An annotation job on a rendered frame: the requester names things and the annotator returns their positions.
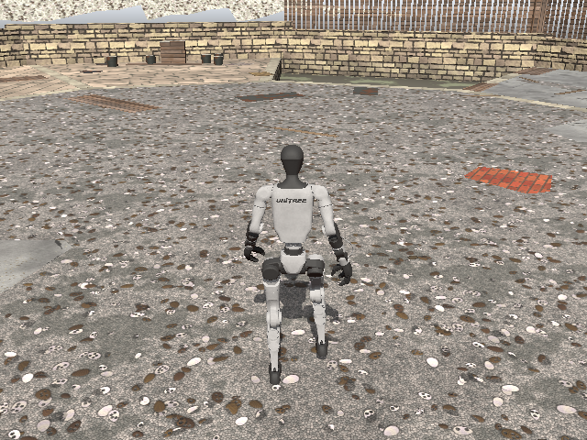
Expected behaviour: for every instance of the right robot forearm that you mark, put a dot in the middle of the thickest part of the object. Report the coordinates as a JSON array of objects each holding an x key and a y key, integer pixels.
[{"x": 338, "y": 247}]

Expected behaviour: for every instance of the right robot upper arm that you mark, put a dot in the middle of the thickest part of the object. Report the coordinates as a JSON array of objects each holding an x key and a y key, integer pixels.
[{"x": 325, "y": 207}]

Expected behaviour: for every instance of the left robot hand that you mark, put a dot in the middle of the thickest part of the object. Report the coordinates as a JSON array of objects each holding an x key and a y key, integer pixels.
[{"x": 250, "y": 257}]

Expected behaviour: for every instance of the humanoid robot head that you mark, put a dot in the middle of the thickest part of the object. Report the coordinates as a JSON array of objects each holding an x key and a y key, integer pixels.
[{"x": 292, "y": 158}]

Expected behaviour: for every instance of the left robot forearm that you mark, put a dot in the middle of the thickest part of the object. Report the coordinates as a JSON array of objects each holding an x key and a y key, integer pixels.
[{"x": 251, "y": 239}]

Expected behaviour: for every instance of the robot left shin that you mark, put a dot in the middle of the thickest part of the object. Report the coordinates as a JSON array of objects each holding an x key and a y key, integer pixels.
[{"x": 273, "y": 341}]

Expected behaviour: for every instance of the right robot hand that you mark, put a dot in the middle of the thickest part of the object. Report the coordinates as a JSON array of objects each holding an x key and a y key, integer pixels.
[{"x": 347, "y": 273}]

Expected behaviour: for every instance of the left robot upper arm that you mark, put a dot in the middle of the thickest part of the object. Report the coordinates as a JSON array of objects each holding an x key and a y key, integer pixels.
[{"x": 263, "y": 194}]

